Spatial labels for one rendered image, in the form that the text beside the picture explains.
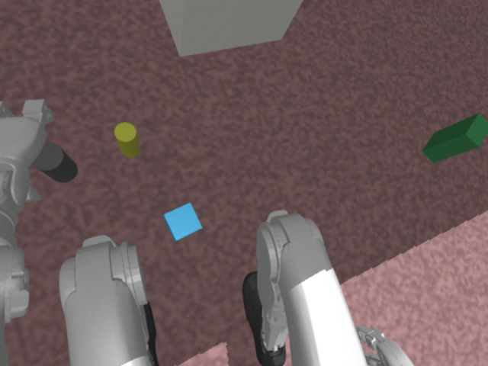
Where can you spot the left robot hand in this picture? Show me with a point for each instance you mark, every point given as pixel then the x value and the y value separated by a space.
pixel 22 138

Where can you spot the right robot foot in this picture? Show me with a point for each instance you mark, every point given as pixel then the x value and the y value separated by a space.
pixel 253 309

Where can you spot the left robot arm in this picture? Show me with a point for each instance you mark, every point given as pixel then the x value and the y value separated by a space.
pixel 14 277

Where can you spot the left robot foot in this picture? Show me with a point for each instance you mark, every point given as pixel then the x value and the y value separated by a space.
pixel 152 335

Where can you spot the right robot hand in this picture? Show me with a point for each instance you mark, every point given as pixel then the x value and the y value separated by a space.
pixel 389 353

